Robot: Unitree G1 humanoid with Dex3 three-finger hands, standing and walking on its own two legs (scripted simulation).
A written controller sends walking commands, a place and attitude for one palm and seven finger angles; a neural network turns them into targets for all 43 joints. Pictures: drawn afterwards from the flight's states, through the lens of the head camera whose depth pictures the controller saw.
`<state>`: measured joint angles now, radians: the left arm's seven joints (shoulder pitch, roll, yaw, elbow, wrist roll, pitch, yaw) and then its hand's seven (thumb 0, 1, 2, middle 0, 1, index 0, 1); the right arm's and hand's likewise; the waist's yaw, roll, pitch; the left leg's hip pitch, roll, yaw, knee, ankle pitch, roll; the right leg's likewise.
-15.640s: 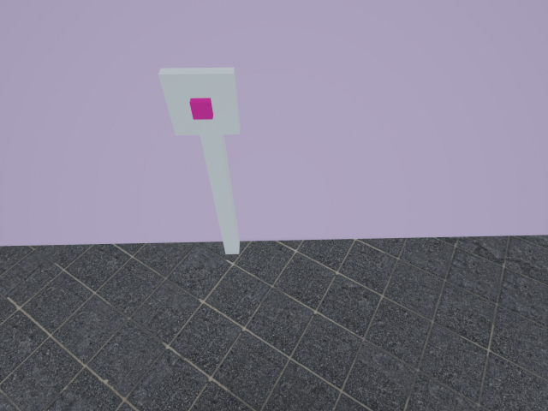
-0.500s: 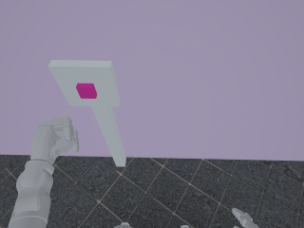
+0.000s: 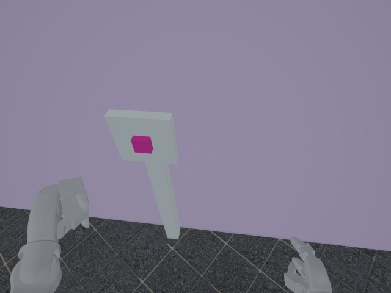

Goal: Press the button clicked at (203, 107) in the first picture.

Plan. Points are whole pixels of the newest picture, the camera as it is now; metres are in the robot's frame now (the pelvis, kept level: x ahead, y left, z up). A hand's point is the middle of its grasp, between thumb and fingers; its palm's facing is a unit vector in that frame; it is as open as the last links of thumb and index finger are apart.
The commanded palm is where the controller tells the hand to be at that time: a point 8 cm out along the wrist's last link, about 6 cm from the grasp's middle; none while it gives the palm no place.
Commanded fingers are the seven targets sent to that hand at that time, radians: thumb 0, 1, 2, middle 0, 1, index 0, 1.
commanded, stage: draw the hand back to the body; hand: left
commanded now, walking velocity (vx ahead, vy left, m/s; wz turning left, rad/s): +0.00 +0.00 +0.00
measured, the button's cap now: (142, 143) +0.50 +0.21 +0.00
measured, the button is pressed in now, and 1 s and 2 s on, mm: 0 0 0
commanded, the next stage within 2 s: step back with the hand held close in 0.62 s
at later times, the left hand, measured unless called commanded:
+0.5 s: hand (42, 218) +0.18 +0.24 +0.17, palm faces +0.41 -0.81 -0.42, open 3.1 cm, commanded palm +0.13 +0.28 +0.18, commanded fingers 0.00 0.90 0.90 -1.30 -1.50 -1.30 -1.50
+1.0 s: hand (44, 226) +0.17 +0.24 +0.15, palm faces +0.29 -0.83 -0.48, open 3.1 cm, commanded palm +0.11 +0.29 +0.18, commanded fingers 0.00 0.90 0.90 -1.30 -1.50 -1.30 -1.50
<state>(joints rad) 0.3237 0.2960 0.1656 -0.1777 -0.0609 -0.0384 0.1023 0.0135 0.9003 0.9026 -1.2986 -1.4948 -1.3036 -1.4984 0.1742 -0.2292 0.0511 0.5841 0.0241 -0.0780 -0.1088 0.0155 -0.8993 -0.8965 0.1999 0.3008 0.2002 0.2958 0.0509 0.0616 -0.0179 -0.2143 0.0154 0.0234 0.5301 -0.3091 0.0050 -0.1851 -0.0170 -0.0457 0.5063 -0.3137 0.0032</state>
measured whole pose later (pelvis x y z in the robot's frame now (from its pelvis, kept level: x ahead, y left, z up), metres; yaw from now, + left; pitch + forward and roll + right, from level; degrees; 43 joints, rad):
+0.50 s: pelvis +0.00 +0.00 +0.01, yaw -1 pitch -4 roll -1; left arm 0.55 0.32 0.30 -0.49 -0.05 -0.07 0.09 0.01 0.90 0.90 -1.30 -1.49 -1.31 -1.50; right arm 0.20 -0.23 0.02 0.62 0.00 -0.10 -0.09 0.02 -0.90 -0.90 0.20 0.30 0.20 0.30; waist 0.08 0.08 0.00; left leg -0.09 0.02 0.04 0.44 -0.28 0.01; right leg -0.06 -0.01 -0.03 0.40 -0.27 0.01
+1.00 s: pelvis -0.03 +0.01 +0.01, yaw -2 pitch +0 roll -1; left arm 0.61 0.35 0.33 -0.52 -0.04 -0.15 0.10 0.01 0.90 0.90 -1.30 -1.49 -1.31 -1.50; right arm 0.18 -0.24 0.00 0.57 0.00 -0.01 -0.08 0.02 -0.90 -0.90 0.20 0.30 0.20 0.30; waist 0.01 0.05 0.02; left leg -0.22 0.01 0.06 0.44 -0.22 0.02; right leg -0.19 -0.02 -0.01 0.39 -0.20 0.02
